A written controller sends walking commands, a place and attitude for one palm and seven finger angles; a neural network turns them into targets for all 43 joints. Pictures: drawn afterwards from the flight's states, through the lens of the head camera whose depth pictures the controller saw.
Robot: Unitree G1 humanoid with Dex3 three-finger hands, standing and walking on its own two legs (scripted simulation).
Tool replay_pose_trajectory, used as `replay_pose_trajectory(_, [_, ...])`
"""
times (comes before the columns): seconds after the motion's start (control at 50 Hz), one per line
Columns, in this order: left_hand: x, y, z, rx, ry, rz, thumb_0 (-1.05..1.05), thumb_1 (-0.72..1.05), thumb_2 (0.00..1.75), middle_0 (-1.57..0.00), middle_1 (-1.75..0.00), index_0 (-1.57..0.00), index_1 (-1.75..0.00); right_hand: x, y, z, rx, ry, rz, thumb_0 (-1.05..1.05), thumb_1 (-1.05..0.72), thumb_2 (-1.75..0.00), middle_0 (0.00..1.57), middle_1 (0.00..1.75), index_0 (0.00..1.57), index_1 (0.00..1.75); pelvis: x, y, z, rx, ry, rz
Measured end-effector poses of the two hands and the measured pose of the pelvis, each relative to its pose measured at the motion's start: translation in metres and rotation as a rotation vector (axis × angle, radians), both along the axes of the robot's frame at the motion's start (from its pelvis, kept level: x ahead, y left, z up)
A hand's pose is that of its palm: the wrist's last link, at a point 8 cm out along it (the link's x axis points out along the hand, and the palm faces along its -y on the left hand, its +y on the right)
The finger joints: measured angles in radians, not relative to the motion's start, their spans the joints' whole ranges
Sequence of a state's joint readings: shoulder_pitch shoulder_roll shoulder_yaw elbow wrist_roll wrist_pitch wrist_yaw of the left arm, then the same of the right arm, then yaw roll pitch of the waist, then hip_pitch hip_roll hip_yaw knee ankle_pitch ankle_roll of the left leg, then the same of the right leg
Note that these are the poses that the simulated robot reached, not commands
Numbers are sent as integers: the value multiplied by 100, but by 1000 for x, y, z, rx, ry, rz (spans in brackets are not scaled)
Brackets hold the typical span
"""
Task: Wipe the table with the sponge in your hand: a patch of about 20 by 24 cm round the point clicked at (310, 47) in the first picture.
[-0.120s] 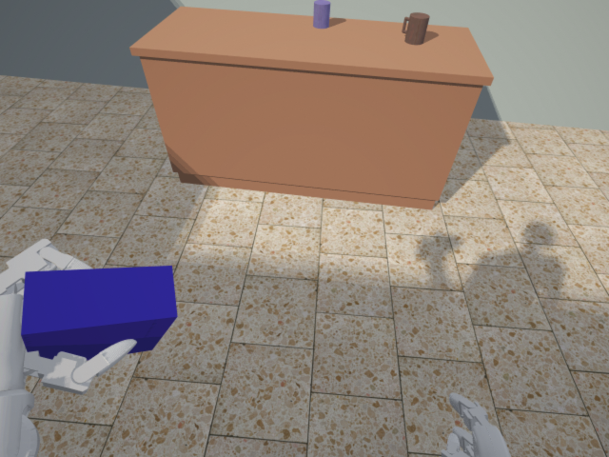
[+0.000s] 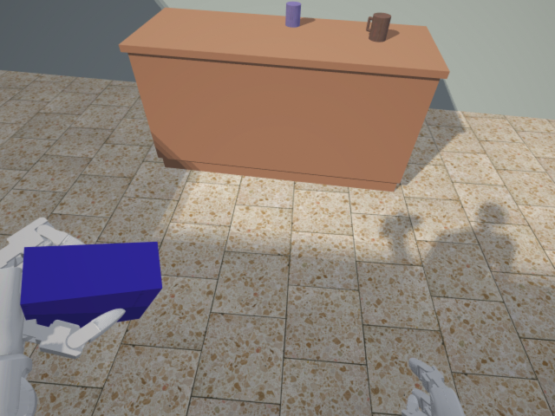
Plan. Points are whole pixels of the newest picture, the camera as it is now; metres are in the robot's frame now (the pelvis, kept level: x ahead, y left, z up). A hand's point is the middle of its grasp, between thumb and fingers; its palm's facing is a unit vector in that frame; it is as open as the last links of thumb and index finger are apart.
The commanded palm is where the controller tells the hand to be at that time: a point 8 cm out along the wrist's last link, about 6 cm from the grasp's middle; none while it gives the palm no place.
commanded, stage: stand and wait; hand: left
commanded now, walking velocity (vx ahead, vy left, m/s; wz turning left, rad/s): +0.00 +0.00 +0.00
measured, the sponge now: (111, 287) +0.22 +0.21 +0.14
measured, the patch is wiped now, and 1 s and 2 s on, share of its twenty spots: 0.00 0.00 0.00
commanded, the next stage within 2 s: look at it before walking up in 0.14 s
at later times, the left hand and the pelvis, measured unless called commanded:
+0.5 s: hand (68, 290) +0.21 +0.24 +0.16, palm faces +0.41 -0.83 -0.38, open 9.4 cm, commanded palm +0.15 +0.28 +0.18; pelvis +0.00 +0.00 +0.00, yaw +1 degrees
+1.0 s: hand (60, 257) +0.24 +0.27 +0.16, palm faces +0.56 -0.72 -0.42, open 9.4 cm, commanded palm +0.18 +0.30 +0.18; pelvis +0.09 +0.00 +0.00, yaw +13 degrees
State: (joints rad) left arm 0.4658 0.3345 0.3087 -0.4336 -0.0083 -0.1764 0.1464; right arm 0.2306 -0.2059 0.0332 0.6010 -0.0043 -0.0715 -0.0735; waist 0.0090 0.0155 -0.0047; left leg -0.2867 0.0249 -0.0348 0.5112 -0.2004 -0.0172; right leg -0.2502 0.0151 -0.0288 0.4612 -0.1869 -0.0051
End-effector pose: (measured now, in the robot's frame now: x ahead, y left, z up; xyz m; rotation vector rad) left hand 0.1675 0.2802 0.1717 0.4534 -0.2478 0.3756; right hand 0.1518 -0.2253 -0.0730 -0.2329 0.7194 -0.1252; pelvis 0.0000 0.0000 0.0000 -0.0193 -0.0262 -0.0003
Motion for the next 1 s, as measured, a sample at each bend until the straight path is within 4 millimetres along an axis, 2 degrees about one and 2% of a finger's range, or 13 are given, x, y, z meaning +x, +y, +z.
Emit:
replay_pose_trajectory(0.46, [-2, 2, -2, 2, 4, 4, 0, -43, 97, -83, -133, -83, -133, -5, 0, -3, -3, 16, 2, 1, -90, -90, 20, 29, 20, 30, -2, 1, -1, -2, 3, 9])
replay_pose_trajectory(0.64, [-2, 16, 3, 33, -75, 38, 0, -43, 98, -83, -133, -83, -133, 4, 1, -15, -44, 53, 13, 1, -90, -90, 20, 29, 20, 30, 14, 8, -14, 6, 0, 77])
replay_pose_trajectory(0.74, [4, 27, 2, 55, -76, 101, 0, -43, 98, -83, -133, -83, -133, 18, 11, -25, -17, 75, 20, 1, -90, -90, 20, 29, 20, 30, 32, 8, -15, -1, 11, 101])
replay_pose_trajectory(0.82, [14, 20, 3, 63, -44, 125, 0, -43, 98, -83, -133, -83, -133, 34, 20, -32, 32, 98, 77, 1, -90, -90, 20, 29, 20, 30, 47, -2, -13, -5, 19, 128])
replay_pose_trajectory(0.9, [21, 8, 5, 63, -45, 121, 0, -43, 98, -83, -133, -83, -133, 57, 20, -38, 45, 136, 134, 1, -90, -90, 20, 30, 20, 30, 63, -9, -13, 2, 16, 185])
replay_pose_trajectory(1.0, [27, 18, 8, 65, -23, 182, 0, -43, 98, -83, -133, -83, -133, 100, 18, -28, -9, 167, 183, 1, -90, -90, 20, 30, 21, 30, 88, -5, -4, 35, 30, 223])
